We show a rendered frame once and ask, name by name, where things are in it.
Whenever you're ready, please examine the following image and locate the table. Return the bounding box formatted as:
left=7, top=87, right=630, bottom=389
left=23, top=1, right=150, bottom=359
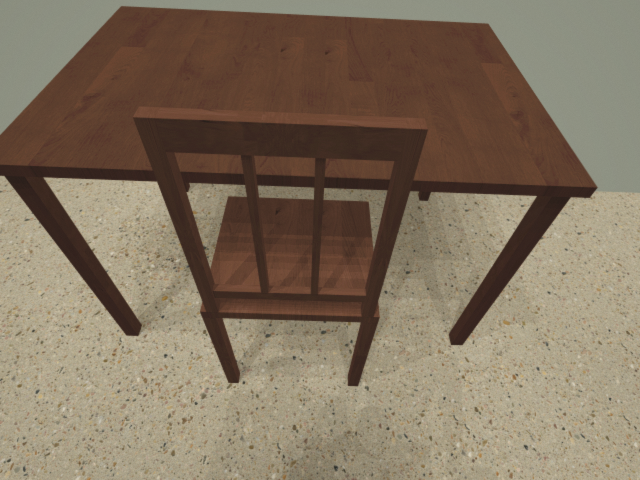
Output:
left=0, top=6, right=598, bottom=345

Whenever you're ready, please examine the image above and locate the chair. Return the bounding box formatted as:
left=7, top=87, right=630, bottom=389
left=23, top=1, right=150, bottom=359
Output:
left=133, top=106, right=428, bottom=386

